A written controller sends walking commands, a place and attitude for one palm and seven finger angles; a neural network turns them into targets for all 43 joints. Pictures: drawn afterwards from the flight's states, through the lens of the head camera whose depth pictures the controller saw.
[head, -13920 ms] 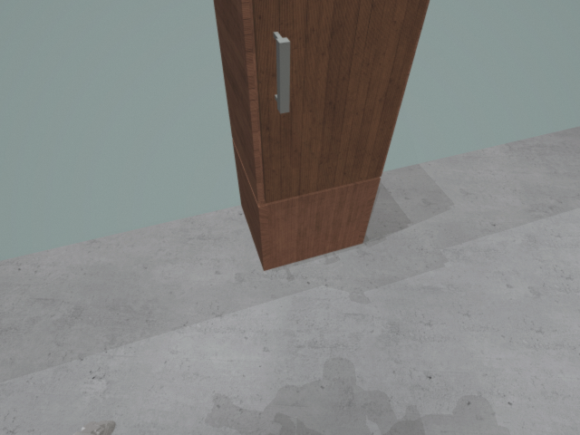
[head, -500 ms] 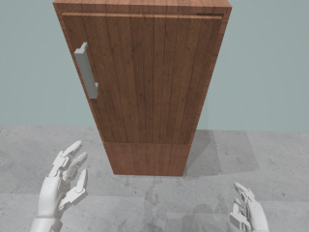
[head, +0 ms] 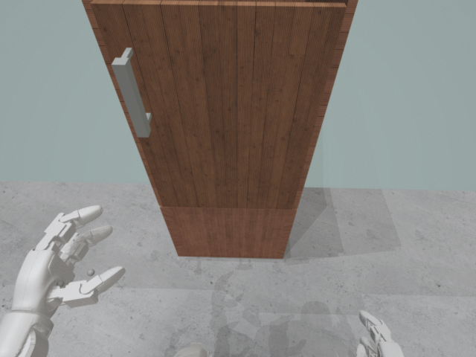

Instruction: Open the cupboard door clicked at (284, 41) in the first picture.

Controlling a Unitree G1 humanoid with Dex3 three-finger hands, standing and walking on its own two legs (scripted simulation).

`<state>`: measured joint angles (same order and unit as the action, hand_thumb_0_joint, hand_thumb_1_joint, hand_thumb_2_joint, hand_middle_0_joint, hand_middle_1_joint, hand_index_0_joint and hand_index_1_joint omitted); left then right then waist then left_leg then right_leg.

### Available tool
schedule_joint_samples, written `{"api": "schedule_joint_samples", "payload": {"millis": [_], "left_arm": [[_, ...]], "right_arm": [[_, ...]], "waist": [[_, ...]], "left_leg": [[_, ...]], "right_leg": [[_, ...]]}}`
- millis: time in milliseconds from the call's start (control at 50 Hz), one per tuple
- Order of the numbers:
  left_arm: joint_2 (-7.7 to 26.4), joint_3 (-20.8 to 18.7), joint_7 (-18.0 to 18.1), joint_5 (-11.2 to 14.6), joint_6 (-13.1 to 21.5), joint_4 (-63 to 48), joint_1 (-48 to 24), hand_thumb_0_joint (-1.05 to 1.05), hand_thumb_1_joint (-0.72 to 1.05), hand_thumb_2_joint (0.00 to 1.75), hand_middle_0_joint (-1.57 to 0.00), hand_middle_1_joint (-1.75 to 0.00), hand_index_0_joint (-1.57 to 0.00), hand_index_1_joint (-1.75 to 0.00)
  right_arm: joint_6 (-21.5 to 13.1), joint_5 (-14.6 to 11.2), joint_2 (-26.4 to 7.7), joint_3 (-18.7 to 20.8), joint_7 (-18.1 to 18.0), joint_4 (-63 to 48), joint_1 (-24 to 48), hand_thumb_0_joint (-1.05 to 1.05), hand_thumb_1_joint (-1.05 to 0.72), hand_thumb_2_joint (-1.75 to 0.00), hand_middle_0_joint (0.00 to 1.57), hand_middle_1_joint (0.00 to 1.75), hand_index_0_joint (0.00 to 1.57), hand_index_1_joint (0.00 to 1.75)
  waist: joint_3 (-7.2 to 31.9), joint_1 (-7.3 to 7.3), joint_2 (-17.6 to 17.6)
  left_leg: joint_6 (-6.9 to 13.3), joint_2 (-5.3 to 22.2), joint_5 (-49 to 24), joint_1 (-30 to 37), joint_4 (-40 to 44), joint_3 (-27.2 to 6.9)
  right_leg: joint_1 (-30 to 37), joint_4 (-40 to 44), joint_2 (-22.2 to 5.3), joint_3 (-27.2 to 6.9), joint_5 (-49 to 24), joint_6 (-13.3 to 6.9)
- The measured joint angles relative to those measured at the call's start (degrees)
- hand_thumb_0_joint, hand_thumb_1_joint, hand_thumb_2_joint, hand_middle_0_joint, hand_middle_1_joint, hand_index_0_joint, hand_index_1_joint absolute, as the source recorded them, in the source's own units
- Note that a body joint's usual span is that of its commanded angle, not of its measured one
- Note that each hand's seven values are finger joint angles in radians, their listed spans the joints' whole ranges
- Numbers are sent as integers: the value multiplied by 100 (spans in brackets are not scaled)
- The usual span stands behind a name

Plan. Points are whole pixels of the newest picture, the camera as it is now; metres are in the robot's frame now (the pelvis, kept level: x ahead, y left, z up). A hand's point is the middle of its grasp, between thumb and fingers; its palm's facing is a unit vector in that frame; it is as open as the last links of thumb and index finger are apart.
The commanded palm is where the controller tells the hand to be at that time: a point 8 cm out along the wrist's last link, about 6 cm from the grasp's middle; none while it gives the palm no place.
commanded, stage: raise the hand with hooked fingers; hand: left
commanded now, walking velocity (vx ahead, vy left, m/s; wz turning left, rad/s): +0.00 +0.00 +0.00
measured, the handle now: (136, 94) +0.56 +0.23 +0.14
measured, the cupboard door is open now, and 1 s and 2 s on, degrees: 0 0 0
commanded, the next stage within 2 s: move the hooked fingers beside the handle in 1.32 s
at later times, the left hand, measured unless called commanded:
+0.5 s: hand (40, 233) +0.26 +0.29 +0.12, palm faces +0.05 -1.00 -0.04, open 13.5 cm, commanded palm +0.23 +0.33 +0.13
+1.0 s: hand (21, 195) +0.29 +0.30 +0.16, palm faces +0.04 -1.00 -0.03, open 14.0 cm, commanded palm +0.26 +0.35 +0.17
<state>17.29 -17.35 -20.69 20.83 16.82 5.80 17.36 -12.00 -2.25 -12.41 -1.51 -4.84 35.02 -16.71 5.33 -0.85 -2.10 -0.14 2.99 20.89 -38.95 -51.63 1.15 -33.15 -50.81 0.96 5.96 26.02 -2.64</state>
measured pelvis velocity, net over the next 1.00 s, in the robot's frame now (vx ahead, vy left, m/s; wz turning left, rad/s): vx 0.00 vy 0.02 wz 0.01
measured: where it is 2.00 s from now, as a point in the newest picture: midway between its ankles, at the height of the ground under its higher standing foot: outside the picture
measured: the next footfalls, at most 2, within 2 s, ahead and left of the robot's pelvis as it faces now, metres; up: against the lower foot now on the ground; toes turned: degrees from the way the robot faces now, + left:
none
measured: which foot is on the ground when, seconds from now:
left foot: down 0.00-1.00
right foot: down 0.00-1.00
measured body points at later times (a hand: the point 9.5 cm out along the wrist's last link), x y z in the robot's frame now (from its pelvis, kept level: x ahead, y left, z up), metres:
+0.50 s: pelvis +0.01 +0.03 +0.02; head +0.01 +0.03 +0.47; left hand +0.25 +0.34 +0.13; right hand +0.20 -0.20 -0.03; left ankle +0.05 +0.12 -0.69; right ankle +0.00 -0.09 -0.69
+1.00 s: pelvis +0.00 +0.02 +0.04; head +0.00 +0.02 +0.49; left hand +0.28 +0.36 +0.17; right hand +0.16 -0.22 -0.04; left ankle +0.05 +0.12 -0.69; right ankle +0.00 -0.09 -0.69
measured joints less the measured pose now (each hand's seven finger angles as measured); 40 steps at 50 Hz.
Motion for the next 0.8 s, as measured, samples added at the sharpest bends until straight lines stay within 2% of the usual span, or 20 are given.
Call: {"api": "schedule_joint_samples", "payload": {"millis": [100, 200, 360, 560, 800], "left_arm": [[-18, -32, 15, -11, 165, 26, -32, 0, 8, 55, -26, -83, -26, -83], [27, 35, -23, -73, 97, 44, -209, 0, -4, 50, -27, -91, -27, -90], [203, -102, -46, -83, -273, 120, -709, 0, -23, 42, -28, -103, -28, -102], [448, -322, -301, -102, -931, 487, -1433, -1, -43, 33, -30, -116, -30, -115], [821, -669, -601, -110, -1304, 1129, -2235, -1, -49, 30, -30, -120, -30, -119]], "right_arm": [[-100, -15, -244, 106, 8, 52, -135, 1, -90, -90, 20, 30, 20, 30], [-186, -42, -385, 142, -28, 46, -53, 1, -90, -90, 20, 30, 20, 30], [-217, -65, -301, 0, -38, -122, 210, 1, -90, -90, 20, 30, 20, 30], [-113, -77, -184, -241, -55, -217, 355, 1, -90, -90, 20, 30, 20, 30], [-18, -123, -276, -287, -174, -63, 197, 1, -90, -90, 20, 30, 20, 30]], "waist": [[-56, 31, 3], [-134, 75, 41], [-187, 161, 83], [-257, 300, 26], [-392, 265, 15]], "left_leg": [[79, -51, -68, 193, 206, 64], [146, -102, -109, 388, 347, 82], [204, -162, -210, 809, 661, 80], [242, -223, -385, 1252, 1060, 51], [222, -230, -596, 1605, 1468, 35]], "right_leg": [[192, 230, -42, -58, -102, 70], [412, 416, -83, -71, -175, 131], [878, 816, -119, -65, -327, 193], [1369, 1287, -147, -29, -533, 234], [1721, 1699, -126, -15, -744, 212]]}}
